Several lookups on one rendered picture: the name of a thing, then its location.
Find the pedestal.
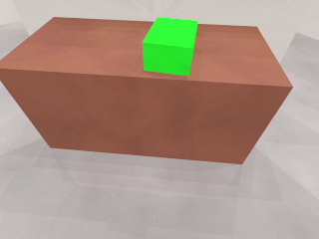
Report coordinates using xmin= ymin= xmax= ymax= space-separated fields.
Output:
xmin=0 ymin=17 xmax=293 ymax=164

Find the carton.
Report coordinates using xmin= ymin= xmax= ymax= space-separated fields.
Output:
xmin=143 ymin=17 xmax=198 ymax=76

